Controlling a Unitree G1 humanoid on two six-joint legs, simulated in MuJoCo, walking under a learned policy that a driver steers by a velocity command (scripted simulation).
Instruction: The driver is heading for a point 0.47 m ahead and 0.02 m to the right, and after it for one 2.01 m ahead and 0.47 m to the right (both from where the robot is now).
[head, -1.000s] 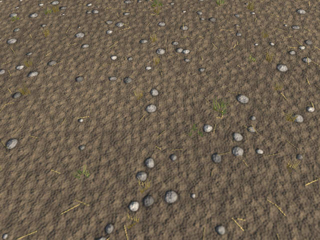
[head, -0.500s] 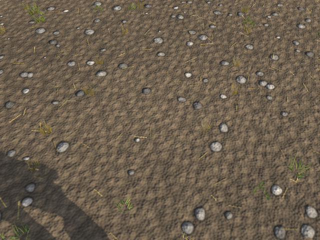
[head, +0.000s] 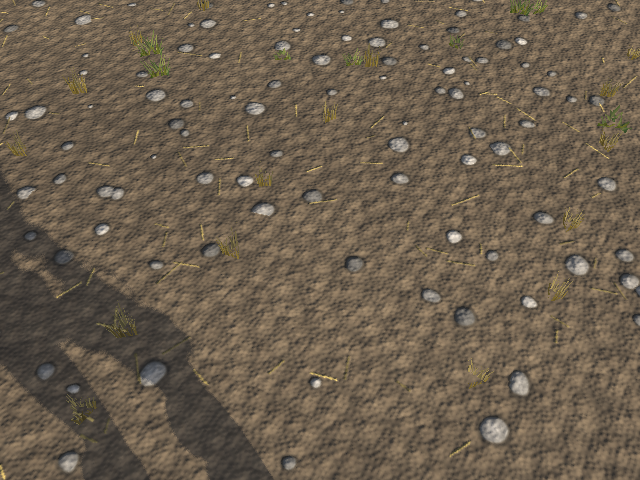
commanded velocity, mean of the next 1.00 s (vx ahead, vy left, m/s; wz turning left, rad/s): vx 0.33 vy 0.00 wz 0.06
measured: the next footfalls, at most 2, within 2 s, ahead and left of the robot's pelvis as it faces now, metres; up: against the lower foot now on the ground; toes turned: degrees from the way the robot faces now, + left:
left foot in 0.44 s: +0.38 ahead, +0.12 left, +0.00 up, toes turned +5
right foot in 0.88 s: +0.45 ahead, -0.07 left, +0.00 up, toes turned -1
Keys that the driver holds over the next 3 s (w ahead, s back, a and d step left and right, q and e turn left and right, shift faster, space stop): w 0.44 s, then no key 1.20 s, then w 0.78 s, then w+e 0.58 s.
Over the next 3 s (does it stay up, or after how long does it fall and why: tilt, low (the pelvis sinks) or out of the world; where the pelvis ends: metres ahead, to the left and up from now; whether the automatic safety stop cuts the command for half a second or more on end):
stays up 0.99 -0.04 0.00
